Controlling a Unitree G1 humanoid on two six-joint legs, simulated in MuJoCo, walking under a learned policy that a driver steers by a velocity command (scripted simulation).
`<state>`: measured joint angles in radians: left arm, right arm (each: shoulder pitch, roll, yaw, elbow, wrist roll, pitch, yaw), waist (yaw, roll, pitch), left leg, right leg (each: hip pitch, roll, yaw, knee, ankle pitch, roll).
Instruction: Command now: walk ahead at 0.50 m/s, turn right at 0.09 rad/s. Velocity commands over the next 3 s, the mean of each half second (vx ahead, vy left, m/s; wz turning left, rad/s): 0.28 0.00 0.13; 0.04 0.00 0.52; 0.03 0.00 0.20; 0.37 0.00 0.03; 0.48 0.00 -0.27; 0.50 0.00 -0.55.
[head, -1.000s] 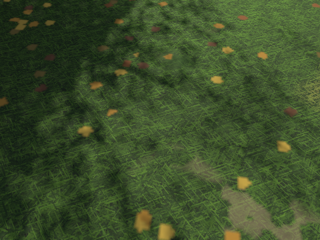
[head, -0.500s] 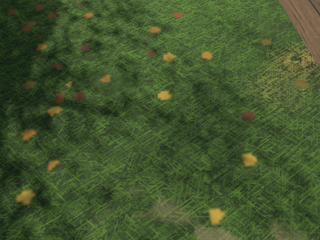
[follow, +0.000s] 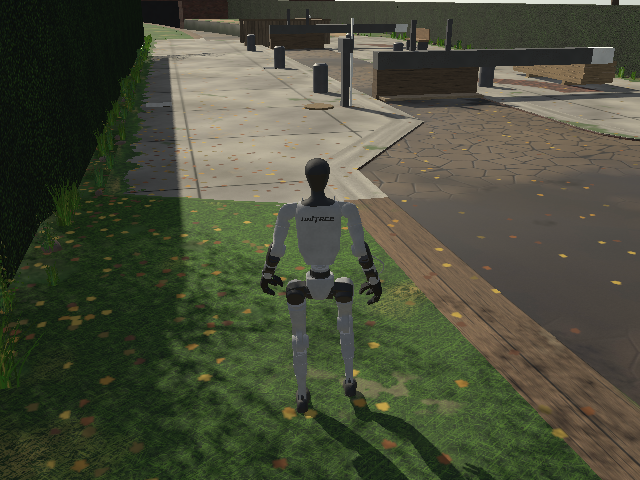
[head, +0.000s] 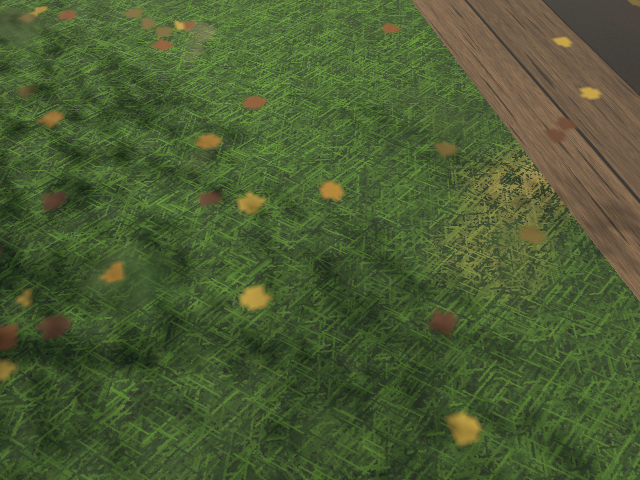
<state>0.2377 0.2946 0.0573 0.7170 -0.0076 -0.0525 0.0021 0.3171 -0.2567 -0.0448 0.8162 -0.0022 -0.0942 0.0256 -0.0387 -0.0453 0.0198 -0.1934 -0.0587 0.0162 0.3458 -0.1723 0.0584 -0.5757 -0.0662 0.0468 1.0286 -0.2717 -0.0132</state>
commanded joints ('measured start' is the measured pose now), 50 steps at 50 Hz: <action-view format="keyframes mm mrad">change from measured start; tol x16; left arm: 1 -49 39 7 -80 6 -15 0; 10 -236 37 4 -127 8 -46 -40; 15 99 183 44 -64 49 -27 -11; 22 -201 86 22 -53 39 8 2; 50 -201 83 40 45 -1 49 23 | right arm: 1 -36 -163 -36 -54 8 -15 -11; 15 223 -63 16 9 6 28 -27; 33 -25 -132 -56 -120 6 155 -22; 36 -11 -338 -103 -163 -11 142 -49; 50 -124 -224 -75 -218 3 120 -70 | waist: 1 12 118 -3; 11 2 140 -23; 15 82 -238 -478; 20 5 -91 -122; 33 -12 -53 -100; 36 20 419 -23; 39 27 178 -84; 50 15 199 -123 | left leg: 1 70 263 -224 -206 171 172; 12 156 219 -136 90 580 52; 13 86 162 -114 227 509 12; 15 -352 3 -100 803 -568 -90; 17 -455 74 -120 908 -497 -106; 33 -72 109 50 260 -69 -38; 34 -16 93 26 171 -3 -6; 36 105 430 -518 -21 424 246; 39 64 332 -386 -31 226 190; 50 61 256 -378 19 251 170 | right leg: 1 -107 -47 13 -147 129 22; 12 258 77 -33 -606 381 -47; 14 803 -219 192 -484 1078 -182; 15 975 -419 405 -471 1162 -331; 20 338 -221 115 -740 393 -219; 30 329 -269 -49 -777 227 -214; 34 312 -205 -127 -587 95 -89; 36 -82 68 -208 -97 -374 91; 42 -44 56 13 96 -107 67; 50 93 82 24 -254 -66 97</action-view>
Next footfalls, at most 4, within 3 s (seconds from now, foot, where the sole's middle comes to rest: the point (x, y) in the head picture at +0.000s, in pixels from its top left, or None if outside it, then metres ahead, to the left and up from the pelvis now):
0.26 right None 0.33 -0.14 -0.78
0.68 left None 0.26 0.10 -0.78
1.16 right None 0.38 -0.07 -0.78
1.44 left None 0.20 0.11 -0.78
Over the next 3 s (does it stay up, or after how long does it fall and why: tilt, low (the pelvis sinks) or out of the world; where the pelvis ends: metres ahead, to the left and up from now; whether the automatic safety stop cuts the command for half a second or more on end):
stays up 0.91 0.24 0.00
